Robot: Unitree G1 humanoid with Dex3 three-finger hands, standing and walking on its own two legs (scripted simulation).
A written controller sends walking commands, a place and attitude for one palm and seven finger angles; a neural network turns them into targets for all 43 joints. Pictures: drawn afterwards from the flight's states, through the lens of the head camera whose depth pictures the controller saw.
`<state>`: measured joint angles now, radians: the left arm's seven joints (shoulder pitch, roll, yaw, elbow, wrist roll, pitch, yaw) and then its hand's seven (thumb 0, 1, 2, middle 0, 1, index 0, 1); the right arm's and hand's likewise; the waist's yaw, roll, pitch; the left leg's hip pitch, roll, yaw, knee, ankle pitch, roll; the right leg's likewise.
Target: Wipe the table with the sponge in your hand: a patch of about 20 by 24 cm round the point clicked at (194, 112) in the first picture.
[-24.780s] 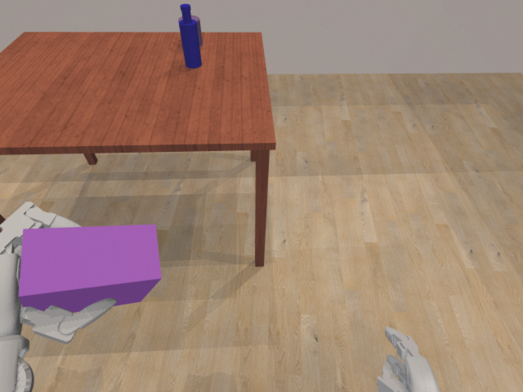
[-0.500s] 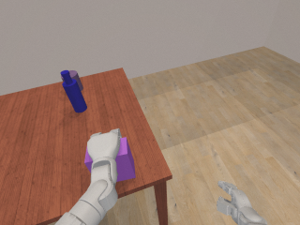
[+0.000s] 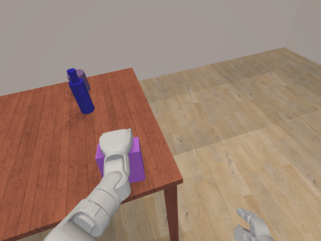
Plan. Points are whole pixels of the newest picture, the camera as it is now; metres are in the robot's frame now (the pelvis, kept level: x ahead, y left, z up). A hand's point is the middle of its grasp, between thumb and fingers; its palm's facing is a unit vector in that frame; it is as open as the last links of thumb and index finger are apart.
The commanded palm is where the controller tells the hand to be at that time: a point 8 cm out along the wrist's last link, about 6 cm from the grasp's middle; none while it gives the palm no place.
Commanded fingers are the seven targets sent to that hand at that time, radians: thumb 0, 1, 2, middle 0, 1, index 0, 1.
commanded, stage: wipe forward along the third lane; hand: left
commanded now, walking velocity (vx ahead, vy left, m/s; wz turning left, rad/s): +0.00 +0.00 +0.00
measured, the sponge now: (123, 167) +0.33 +0.17 -0.02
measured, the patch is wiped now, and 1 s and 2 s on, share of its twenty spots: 0.75 1.00 1.00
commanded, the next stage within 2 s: wipe back along the third lane in 1.20 s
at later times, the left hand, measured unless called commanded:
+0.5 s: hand (123, 138) +0.40 +0.17 +0.04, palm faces -0.09 +0.01 -1.00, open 10.6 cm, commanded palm +0.39 +0.18 +0.07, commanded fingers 0.00 0.10 1.30 -1.20 -1.60 -1.20 -1.60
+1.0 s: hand (122, 127) +0.45 +0.19 +0.03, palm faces -0.12 +0.01 -0.99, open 10.6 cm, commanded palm +0.44 +0.21 +0.07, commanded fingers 0.00 0.10 1.30 -1.20 -1.60 -1.20 -1.60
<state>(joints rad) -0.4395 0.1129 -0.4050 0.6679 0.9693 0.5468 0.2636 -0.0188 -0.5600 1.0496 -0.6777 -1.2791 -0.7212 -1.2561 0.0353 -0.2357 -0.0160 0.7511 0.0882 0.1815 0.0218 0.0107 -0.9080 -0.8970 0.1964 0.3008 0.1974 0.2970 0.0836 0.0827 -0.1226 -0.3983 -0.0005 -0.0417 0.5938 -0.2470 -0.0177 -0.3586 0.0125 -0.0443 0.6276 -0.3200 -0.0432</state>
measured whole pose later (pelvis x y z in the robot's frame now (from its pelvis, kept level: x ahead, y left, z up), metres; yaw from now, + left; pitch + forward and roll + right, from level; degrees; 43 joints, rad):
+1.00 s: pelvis +0.00 -0.03 -0.01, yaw -5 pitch +13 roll +0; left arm -0.80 0.37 -0.10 1.13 0.96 0.37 0.27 0.01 -0.60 1.08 -0.71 -1.26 -0.75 -1.24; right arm 0.20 -0.26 0.00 0.75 0.07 0.08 0.00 0.01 -0.91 -0.90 0.20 0.30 0.20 0.30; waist -0.06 0.07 -0.15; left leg -0.65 0.02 -0.09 0.70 -0.30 0.01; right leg -0.62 0.10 -0.01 0.69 -0.30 -0.08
